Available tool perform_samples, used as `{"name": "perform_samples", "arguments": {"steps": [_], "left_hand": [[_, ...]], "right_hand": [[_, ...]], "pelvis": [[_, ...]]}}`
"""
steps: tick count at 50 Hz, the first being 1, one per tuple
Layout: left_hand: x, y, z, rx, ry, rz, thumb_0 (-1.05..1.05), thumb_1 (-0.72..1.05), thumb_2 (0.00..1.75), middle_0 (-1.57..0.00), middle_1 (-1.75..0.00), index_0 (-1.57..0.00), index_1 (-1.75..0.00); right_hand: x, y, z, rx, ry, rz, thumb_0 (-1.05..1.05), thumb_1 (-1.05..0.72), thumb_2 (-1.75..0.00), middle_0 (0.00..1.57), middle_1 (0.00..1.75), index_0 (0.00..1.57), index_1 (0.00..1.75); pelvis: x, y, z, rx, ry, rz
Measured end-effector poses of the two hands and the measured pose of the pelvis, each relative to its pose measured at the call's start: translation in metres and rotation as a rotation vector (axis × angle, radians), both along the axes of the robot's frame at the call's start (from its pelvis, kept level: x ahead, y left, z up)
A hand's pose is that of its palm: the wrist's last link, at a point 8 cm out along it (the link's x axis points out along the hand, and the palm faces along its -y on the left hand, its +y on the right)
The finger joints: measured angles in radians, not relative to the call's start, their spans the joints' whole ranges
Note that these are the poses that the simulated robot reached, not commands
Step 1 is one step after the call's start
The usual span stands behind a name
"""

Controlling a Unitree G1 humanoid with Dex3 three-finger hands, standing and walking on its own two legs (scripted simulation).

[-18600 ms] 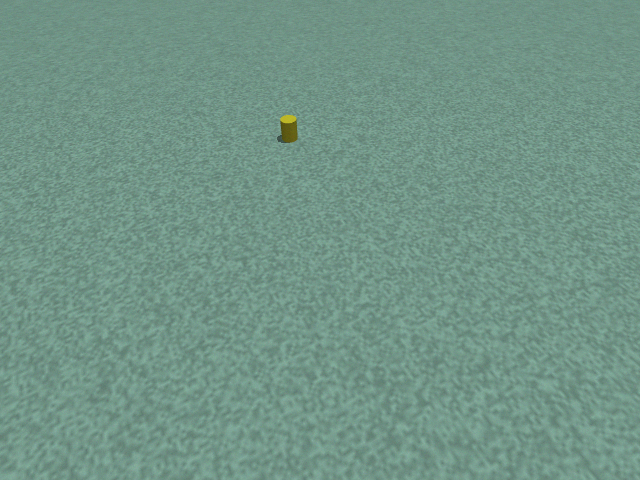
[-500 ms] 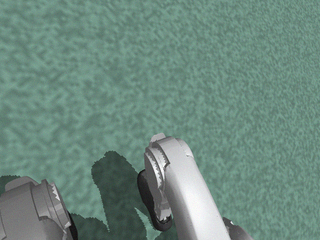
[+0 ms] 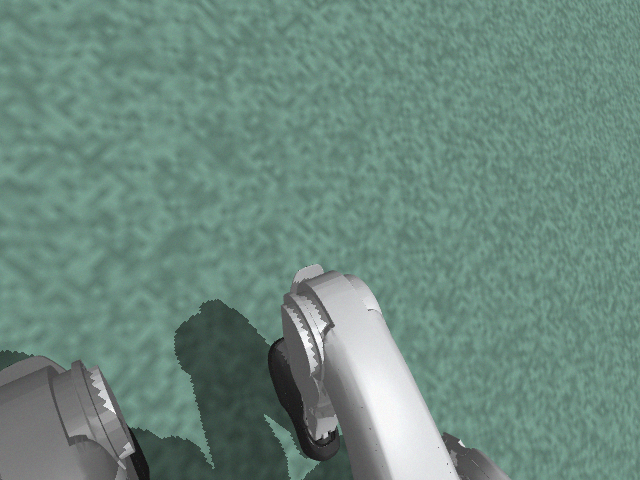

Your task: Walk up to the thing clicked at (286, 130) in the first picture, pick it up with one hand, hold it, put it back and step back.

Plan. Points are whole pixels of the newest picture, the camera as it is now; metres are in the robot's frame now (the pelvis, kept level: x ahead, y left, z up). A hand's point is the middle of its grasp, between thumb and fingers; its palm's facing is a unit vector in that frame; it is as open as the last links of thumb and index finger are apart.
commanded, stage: rest palm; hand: left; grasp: from above
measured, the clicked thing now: out of the picture +0.49 +0.35 -0.25
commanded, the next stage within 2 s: close in 0.62 s
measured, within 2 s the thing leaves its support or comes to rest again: neither
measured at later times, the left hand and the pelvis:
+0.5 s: hand out of the picture +0.48 +0.34 -0.21, palm faces -0.43 -0.13 -0.89, open 13.2 cm; pelvis +0.00 +0.00 +0.00, yaw +0 degrees
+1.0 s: hand out of the picture +0.48 +0.34 -0.21, palm faces -0.43 -0.13 -0.89, open 13.2 cm; pelvis +0.00 +0.00 +0.00, yaw -1 degrees
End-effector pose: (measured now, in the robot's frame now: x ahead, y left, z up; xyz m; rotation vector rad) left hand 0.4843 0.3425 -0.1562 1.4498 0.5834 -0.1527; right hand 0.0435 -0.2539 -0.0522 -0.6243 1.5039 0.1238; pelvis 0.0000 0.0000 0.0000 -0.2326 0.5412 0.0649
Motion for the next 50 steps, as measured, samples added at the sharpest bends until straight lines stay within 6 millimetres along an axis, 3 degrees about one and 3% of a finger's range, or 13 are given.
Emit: {"name": "perform_samples", "arguments": {"steps": [9,28,50], "left_hand": [[-0.001,0.0,0.0,0.004,-0.009,-0.005,0.0,-0.47,1.08,-0.07,-1.12,-0.11,-1.11],[-0.001,0.0,-0.001,0.015,-0.007,-0.005,0.0,-0.45,1.08,-0.07,-1.15,-0.12,-1.14],[-0.001,0.0,-0.001,0.009,-0.01,-0.004,0.0,-0.43,0.99,-0.07,-1.16,-0.15,-1.13]], "right_hand": [[0.003,0.002,0.0,0.002,-0.006,0.02,0.0,-0.91,-0.9,0.2,0.3,0.2,0.3],[-0.011,0.009,0.0,0.019,0.02,0.012,0.0,-0.91,-0.9,0.2,0.3,0.2,0.3],[-0.003,0.008,0.002,0.01,-0.002,0.028,0.0,-0.91,-0.9,0.2,0.3,0.2,0.3]], "pelvis": [[-0.002,0.0,0.0,-0.004,-0.01,0.0],[-0.004,0.001,0.001,-0.008,-0.018,-0.005],[-0.004,0.002,0.0,-0.01,-0.017,-0.004]]}}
